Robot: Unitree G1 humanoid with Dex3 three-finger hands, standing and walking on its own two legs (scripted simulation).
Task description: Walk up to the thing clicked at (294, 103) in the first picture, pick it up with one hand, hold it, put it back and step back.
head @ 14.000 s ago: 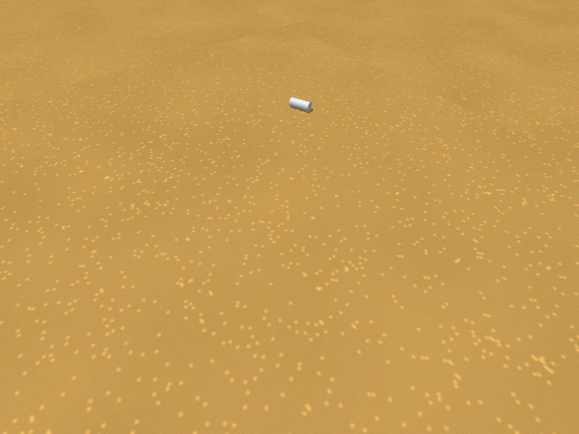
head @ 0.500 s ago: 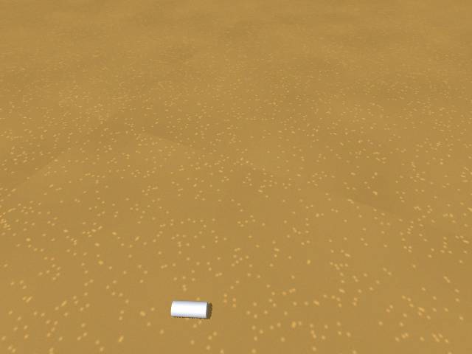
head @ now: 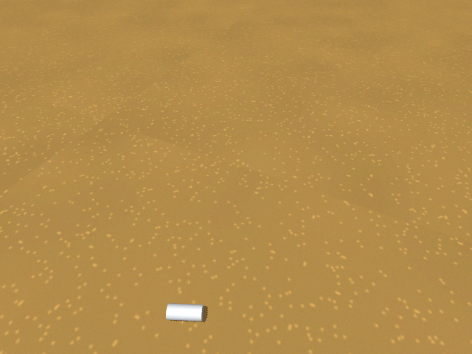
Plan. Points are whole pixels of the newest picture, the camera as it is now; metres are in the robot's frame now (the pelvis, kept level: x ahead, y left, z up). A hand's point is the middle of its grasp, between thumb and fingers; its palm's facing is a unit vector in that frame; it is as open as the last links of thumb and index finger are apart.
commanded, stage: walk up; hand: left
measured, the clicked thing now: (185, 312) +0.46 +0.21 -0.75
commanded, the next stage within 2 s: stand in 1.80 s
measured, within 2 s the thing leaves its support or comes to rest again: neither
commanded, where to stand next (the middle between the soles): +0.06 -0.01 m, yaw -3 degrees
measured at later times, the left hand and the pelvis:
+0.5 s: hand out of the picture +0.14 +0.23 -0.17, palm faces -0.04 -0.96 -0.29, open 7.3 cm; pelvis +0.05 -0.01 -0.01, yaw -3 degrees
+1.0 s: hand out of the picture +0.17 +0.21 -0.14, palm faces -0.09 -0.93 -0.37, open 7.3 cm; pelvis +0.05 -0.04 +0.00, yaw -4 degrees
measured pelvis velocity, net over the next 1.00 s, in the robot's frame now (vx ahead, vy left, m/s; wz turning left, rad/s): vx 0.05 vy -0.04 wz -0.07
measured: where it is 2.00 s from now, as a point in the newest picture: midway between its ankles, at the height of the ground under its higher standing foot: outside the picture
